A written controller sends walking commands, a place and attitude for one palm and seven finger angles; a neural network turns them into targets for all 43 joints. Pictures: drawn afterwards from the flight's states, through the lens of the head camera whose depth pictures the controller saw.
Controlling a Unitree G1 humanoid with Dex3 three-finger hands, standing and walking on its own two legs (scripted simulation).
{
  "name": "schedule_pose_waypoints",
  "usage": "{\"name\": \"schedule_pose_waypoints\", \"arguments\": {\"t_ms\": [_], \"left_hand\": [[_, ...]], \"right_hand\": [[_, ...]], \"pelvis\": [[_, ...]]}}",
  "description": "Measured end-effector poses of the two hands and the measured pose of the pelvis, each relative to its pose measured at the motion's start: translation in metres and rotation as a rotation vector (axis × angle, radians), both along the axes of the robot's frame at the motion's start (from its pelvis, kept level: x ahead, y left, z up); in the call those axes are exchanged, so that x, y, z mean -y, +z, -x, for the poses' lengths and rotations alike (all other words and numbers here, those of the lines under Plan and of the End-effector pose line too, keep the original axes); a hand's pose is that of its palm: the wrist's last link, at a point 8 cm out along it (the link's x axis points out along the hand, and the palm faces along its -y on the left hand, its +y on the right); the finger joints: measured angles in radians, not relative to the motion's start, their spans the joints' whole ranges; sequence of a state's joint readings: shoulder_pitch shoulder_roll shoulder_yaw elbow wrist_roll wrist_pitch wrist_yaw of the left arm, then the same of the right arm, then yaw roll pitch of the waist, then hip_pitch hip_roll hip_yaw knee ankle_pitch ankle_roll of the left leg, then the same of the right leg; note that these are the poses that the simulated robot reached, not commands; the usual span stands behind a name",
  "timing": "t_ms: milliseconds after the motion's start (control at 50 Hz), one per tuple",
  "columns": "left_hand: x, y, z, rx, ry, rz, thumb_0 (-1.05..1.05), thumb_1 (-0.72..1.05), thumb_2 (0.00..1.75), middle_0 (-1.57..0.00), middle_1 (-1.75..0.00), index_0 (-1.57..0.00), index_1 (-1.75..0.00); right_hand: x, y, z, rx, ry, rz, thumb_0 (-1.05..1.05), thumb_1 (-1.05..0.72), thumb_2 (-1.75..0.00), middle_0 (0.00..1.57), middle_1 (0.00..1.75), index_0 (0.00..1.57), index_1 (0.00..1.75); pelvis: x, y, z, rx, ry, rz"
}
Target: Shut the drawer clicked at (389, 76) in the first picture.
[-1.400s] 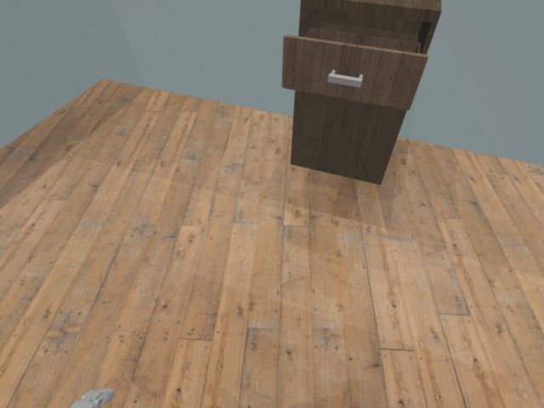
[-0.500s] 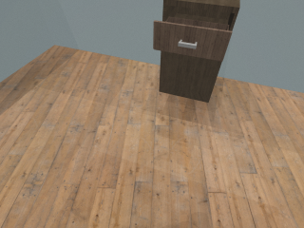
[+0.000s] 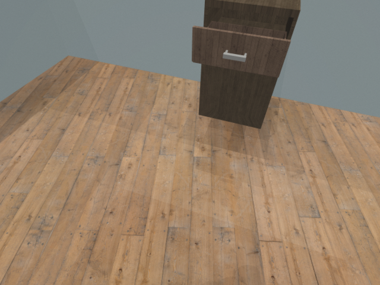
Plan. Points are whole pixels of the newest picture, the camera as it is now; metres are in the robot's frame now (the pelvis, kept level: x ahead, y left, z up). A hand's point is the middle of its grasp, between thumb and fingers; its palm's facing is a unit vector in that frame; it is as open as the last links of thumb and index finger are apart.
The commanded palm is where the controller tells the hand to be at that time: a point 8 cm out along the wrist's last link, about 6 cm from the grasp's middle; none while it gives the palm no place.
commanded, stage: look at it before walking up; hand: left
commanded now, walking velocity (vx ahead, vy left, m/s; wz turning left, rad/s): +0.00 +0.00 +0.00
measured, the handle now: (235, 55) +1.13 -0.16 -0.06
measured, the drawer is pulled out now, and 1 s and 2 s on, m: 0.30 0.30 0.30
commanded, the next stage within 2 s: walk to a spot facing it in 0.04 s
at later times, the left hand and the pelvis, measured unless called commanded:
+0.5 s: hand out of the picture +0.09 +0.17 -0.18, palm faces -0.14 -0.97 -0.22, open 7.3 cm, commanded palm none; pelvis +0.06 -0.03 -0.02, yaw -9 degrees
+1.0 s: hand (154, 267) +0.21 +0.11 -0.19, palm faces -0.14 -0.98 -0.15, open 7.3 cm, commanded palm none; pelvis +0.26 -0.06 -0.02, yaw -15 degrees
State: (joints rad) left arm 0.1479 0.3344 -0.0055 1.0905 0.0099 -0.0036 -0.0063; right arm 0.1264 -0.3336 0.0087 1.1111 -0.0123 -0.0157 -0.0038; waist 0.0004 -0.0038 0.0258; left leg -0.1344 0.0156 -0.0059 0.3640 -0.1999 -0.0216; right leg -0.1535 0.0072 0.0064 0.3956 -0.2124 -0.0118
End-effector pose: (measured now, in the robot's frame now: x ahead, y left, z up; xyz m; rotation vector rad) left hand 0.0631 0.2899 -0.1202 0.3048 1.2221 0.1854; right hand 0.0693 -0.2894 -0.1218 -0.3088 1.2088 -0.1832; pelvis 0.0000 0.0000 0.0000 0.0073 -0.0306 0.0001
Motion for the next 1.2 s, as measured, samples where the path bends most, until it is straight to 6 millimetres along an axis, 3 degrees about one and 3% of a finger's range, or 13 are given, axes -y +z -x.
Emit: {"name": "schedule_pose_waypoints", "arguments": {"t_ms": [220, 380, 440, 520, 580, 640, 800, 980, 1040, 1080, 1200], "left_hand": [[0.003, -0.003, 0.004, -0.020, 0.009, 0.003, 0.01, 0.91, 0.90, -0.20, -0.30, -0.20, -0.30], [0.031, -0.023, 0.012, -0.131, -0.009, 0.077, 0.00, 0.91, 0.90, -0.20, -0.30, -0.20, -0.30], [0.050, -0.024, 0.000, -0.173, -0.041, 0.092, 0.01, 0.91, 0.90, -0.20, -0.30, -0.20, -0.30], [0.080, -0.029, -0.036, -0.136, -0.081, 0.100, 0.01, 0.91, 0.90, -0.20, -0.30, -0.20, -0.30], [0.098, -0.032, -0.054, -0.080, -0.063, 0.101, 0.01, 0.91, 0.90, -0.20, -0.30, -0.20, -0.30], [0.114, -0.026, -0.059, -0.098, -0.053, 0.111, 0.00, 0.91, 0.90, -0.20, -0.30, -0.20, -0.30], [0.144, -0.019, -0.077, -0.242, -0.088, 0.153, 0.00, 0.91, 0.90, -0.20, -0.30, -0.20, -0.30], [0.137, -0.035, -0.141, -0.308, -0.044, 0.159, 0.00, 0.91, 0.90, -0.20, -0.30, -0.20, -0.30], [0.125, -0.050, -0.174, -0.344, -0.052, 0.158, 0.00, 0.91, 0.90, -0.20, -0.30, -0.20, -0.30], [0.118, -0.056, -0.205, -0.348, -0.076, 0.156, 0.00, 0.91, 0.90, -0.20, -0.30, -0.20, -0.30], [0.115, -0.045, -0.339, -0.187, -0.195, 0.149, 0.01, 0.91, 0.90, -0.19, -0.30, -0.20, -0.30]], "right_hand": [[-0.003, -0.002, 0.002, -0.016, -0.005, -0.004, 0.00, -0.91, -0.90, 0.20, 0.30, 0.20, 0.30], [-0.022, -0.023, 0.026, -0.047, -0.110, -0.078, 0.00, -0.91, -0.90, 0.20, 0.30, 0.20, 0.30], [-0.023, -0.030, 0.044, -0.077, -0.182, -0.111, 0.00, -0.91, -0.90, 0.20, 0.30, 0.20, 0.30], [-0.015, -0.048, 0.067, -0.176, -0.247, -0.145, 0.00, -0.91, -0.90, 0.20, 0.30, 0.21, 0.30], [-0.006, -0.051, 0.065, -0.245, -0.257, -0.159, 0.00, -0.91, -0.90, 0.20, 0.30, 0.20, 0.30], [0.005, -0.040, 0.035, -0.210, -0.264, -0.158, 0.01, -0.91, -0.90, 0.20, 0.30, 0.20, 0.30], [0.022, -0.019, -0.087, 0.026, -0.289, -0.156, 0.00, -0.91, -0.90, 0.20, 0.30, 0.20, 0.30], [0.010, -0.021, -0.233, 0.126, -0.217, -0.169, 0.00, -0.91, -0.90, 0.20, 0.30, 0.20, 0.30], [0.004, -0.028, -0.276, 0.179, -0.217, -0.144, 0.00, -0.91, -0.90, 0.20, 0.30, 0.20, 0.30], [0.001, -0.028, -0.288, 0.194, -0.244, -0.130, 0.00, -0.91, -0.90, 0.20, 0.30, 0.20, 0.30], [-0.002, -0.014, -0.268, 0.112, -0.403, -0.084, -0.02, -0.95, -0.90, 0.20, 0.30, 0.21, 0.30]], "pelvis": [[0.000, -0.001, -0.003, -0.005, -0.009, 0.001], [0.005, -0.010, -0.030, -0.020, -0.091, -0.015], [0.015, -0.012, -0.043, -0.022, -0.132, -0.029], [0.036, -0.023, -0.064, -0.016, -0.162, -0.024], [0.050, -0.025, -0.079, -0.010, -0.161, -0.011], [0.059, -0.015, -0.097, -0.011, -0.182, -0.014], [0.070, -0.002, -0.155, -0.034, -0.242, -0.004], [0.064, -0.015, -0.248, -0.036, -0.258, 0.021], [0.057, -0.030, -0.288, -0.031, -0.275, 0.029], [0.054, -0.032, -0.307, -0.019, -0.294, 0.017], [0.051, -0.013, -0.355, 0.002, -0.346, 0.006]]}}
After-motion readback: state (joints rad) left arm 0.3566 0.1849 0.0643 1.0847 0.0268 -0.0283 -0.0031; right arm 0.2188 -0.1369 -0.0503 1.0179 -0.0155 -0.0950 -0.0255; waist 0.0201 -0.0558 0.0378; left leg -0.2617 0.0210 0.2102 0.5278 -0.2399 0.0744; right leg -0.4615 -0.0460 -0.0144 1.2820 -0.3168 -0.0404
